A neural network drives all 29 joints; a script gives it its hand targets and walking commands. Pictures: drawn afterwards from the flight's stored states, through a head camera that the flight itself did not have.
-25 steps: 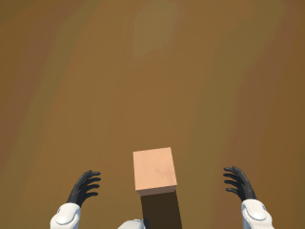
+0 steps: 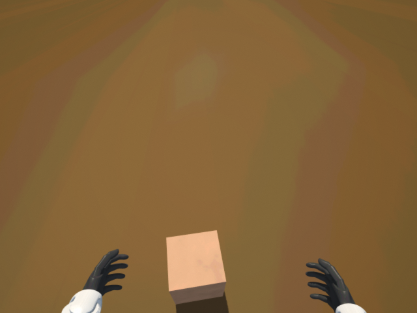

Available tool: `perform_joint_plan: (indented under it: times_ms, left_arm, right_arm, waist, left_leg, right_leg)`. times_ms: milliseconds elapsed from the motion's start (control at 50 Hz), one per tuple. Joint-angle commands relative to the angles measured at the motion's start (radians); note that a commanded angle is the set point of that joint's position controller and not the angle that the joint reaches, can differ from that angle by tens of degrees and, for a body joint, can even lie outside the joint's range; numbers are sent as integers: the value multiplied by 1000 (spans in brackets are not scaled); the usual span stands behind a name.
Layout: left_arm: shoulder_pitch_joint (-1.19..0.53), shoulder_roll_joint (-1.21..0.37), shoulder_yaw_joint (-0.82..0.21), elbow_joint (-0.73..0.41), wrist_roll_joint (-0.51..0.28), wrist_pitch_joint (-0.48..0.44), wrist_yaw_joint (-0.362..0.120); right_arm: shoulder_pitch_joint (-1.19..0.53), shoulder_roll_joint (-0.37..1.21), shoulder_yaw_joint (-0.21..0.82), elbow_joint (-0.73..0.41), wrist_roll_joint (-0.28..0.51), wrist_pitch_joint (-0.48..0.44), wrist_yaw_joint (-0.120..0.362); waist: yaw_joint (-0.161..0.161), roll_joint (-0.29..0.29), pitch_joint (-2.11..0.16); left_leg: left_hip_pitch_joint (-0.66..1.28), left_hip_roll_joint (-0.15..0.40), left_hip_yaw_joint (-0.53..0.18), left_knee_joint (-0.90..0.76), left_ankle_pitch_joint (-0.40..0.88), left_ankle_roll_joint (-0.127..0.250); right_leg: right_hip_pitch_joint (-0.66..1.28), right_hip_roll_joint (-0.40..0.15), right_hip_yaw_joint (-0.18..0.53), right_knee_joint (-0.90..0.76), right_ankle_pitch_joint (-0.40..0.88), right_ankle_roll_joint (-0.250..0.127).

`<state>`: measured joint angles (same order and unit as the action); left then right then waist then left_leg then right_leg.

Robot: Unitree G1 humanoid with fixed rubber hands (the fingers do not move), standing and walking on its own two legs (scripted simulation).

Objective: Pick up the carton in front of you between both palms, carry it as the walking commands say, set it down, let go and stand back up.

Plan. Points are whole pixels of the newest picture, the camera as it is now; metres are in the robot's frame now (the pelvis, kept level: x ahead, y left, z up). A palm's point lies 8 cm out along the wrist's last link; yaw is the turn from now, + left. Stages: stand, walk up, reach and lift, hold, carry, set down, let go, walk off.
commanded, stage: let go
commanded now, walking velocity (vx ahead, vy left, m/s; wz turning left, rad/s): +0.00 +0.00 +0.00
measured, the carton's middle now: (195, 268) +0.38 +0.08 -0.65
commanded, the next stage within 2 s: stand in 0.08 s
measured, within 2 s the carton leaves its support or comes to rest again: neither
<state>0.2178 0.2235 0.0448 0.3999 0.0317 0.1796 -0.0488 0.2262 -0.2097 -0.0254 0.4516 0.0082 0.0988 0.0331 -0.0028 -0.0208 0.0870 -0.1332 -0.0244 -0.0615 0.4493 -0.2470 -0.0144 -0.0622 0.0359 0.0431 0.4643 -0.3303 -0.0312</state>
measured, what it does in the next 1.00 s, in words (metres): stands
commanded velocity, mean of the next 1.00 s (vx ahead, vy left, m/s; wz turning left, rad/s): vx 0.00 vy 0.00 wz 0.00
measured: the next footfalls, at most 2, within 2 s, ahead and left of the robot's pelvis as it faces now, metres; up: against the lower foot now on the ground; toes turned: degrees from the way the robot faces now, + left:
none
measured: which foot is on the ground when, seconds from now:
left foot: down 0.00-1.00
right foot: down 0.00-1.00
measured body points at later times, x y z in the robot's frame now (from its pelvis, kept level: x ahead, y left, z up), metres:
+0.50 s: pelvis +0.01 +0.03 +0.00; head +0.01 +0.05 +0.45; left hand +0.16 +0.31 -0.11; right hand +0.14 -0.27 -0.09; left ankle +0.00 +0.13 -0.74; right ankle -0.05 -0.10 -0.74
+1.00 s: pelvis +0.00 +0.03 +0.00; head +0.00 +0.05 +0.45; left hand +0.13 +0.33 -0.11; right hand +0.11 -0.28 -0.10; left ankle +0.00 +0.13 -0.74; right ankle -0.05 -0.10 -0.74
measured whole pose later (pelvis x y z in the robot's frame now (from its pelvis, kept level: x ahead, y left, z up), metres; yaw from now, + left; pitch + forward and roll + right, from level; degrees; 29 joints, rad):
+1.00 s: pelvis +0.00 +0.03 +0.00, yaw -2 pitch -2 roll +0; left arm 0.18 0.37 0.01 0.86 0.03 0.00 0.02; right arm 0.14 -0.35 -0.02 0.93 -0.03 -0.01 -0.02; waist 0.00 -0.03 0.01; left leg -0.16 -0.04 -0.01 0.43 -0.23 0.03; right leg -0.08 0.01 0.08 0.40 -0.29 0.01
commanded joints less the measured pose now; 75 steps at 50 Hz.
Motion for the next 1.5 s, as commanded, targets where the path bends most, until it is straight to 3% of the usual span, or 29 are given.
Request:
perform_joint_plan:
  times_ms: [0,60,80,140,180,220,340,580,1480]
  left_arm:
    - [-37,116,27,-108,-7,11,25]
    - [-37,108,20,-109,-11,20,31]
    - [-66,212,54,14,-8,-51,66]
    - [-63,192,41,53,10,-120,71]
    - [-65,190,38,84,7,-140,66]
    - [-55,198,38,117,6,-154,63]
    - [-47,229,33,189,6,-175,70]
    - [-39,259,15,297,1,-186,78]
    - [-84,317,-7,525,-11,-200,70]
  right_arm:
    - [-32,-85,-20,-82,3,-27,-16]
    - [-34,-87,-25,-81,1,-23,-15]
    - [-46,-195,-51,73,-64,-43,-44]
    - [-46,-209,-53,113,-69,-76,-57]
    - [-76,-215,-54,142,-63,-91,-56]
    - [-95,-219,-54,165,-58,-100,-55]
    - [-87,-244,-59,227,-53,-111,-59]
    - [-100,-284,-48,320,-45,-115,-62]
    - [-148,-333,-18,534,-27,-118,-49]
  waist:
    - [4,-27,-91]
    - [8,-13,-84]
    - [24,-106,-69]
    - [-2,-26,-75]
    - [4,30,-96]
    - [11,46,-116]
    - [-1,58,-148]
    - [-1,27,-137]
    - [-4,16,-80]
  left_leg:
    - [69,-61,62,7,205,3]
    - [71,-52,58,3,223,0]
    - [-52,45,16,32,212,-7]
    - [-69,58,-11,7,84,7]
    - [-89,76,-42,-19,68,19]
    - [-91,87,-55,-24,115,27]
    - [-31,99,-61,-14,248,32]
    - [12,106,-63,-23,320,34]
    - [28,123,-79,-132,176,40]
  right_leg:
    - [-81,-29,7,-62,442,64]
    - [-95,-19,-6,-67,395,54]
    - [-162,-63,22,-55,228,64]
    - [-179,-70,72,-73,49,46]
    - [-151,-61,60,-43,79,40]
    - [-124,-62,58,-30,133,41]
    - [-108,-75,69,-28,230,40]
    - [-98,-93,79,-43,288,35]
    - [-71,-128,110,-175,216,20]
